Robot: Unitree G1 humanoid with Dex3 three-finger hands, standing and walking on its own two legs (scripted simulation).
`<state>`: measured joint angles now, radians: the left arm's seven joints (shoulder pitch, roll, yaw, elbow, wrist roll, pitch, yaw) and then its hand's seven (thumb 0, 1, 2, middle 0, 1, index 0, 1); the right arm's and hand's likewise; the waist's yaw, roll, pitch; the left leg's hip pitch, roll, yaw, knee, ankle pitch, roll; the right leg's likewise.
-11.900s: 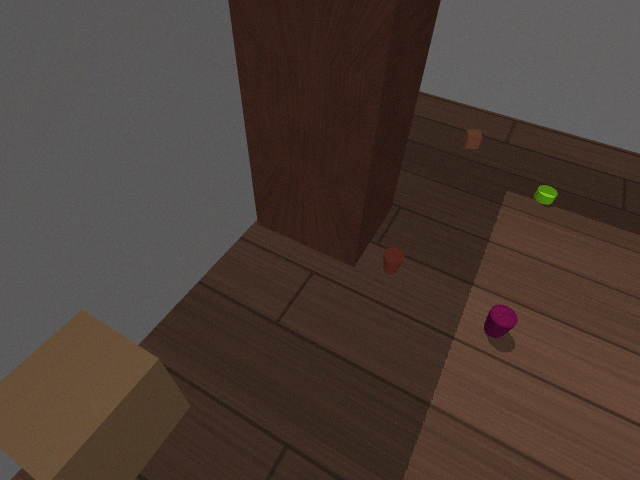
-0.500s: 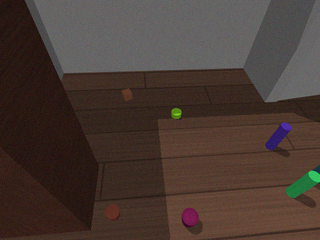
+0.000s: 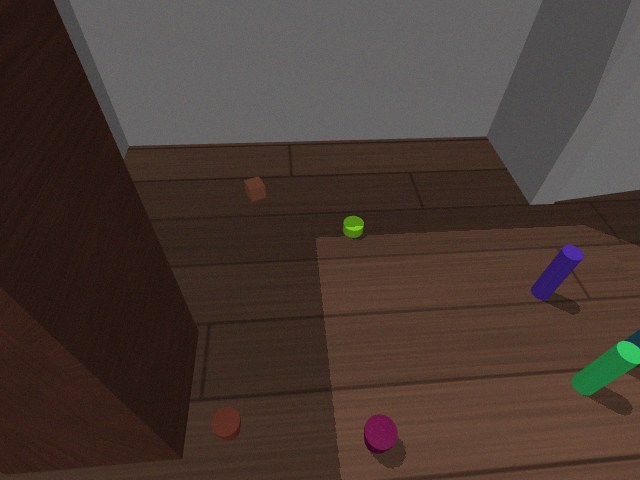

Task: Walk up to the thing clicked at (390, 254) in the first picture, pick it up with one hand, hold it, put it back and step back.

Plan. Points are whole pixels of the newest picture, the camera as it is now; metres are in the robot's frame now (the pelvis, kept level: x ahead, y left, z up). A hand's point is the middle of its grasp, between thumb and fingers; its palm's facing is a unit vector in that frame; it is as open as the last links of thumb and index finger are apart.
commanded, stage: stand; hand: left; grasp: from above
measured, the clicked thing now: (228, 426) +0.39 +0.26 -0.74
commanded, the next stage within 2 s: rise first in 0.78 s
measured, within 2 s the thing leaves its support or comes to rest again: neither
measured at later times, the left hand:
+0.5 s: hand out of the picture +0.07 +0.26 -0.16, palm faces -0.03 -0.94 -0.34, open 7.4 cm
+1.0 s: hand out of the picture +0.11 +0.25 -0.16, palm faces +0.03 -0.94 -0.33, open 7.6 cm
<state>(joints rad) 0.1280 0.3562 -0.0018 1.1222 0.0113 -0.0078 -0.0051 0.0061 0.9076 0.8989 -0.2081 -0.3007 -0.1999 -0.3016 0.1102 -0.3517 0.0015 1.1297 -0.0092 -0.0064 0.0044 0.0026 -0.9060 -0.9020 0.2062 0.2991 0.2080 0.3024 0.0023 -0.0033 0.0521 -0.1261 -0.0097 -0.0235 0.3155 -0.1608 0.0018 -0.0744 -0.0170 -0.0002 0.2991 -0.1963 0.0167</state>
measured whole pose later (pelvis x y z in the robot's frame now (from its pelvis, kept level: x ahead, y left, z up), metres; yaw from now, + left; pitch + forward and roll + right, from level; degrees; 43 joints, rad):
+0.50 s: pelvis +0.00 +0.00 +0.00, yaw +0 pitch -2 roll +0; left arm 0.13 0.36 0.00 1.12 0.01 -0.01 0.00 0.01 0.91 0.90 -0.21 -0.30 -0.20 -0.30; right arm 0.11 -0.35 0.00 1.12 -0.01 -0.01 0.00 0.00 -0.91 -0.90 0.21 0.30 0.21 0.30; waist 0.00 -0.01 0.05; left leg -0.12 -0.01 -0.02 0.32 -0.16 0.01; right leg -0.07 -0.02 0.00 0.30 -0.20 0.02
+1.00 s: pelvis -0.01 +0.00 -0.01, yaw +0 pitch +2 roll +0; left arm 0.04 0.34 0.05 1.07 -0.01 -0.03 0.01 0.01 0.82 0.92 -0.21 -0.40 -0.20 -0.41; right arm 0.17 -0.33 0.00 0.92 0.05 -0.04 -0.03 0.00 -0.92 -0.91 0.20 0.30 0.21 0.30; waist 0.00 -0.01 0.05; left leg -0.28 -0.01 -0.03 0.45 -0.20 0.01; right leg -0.22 -0.02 0.00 0.44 -0.24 0.02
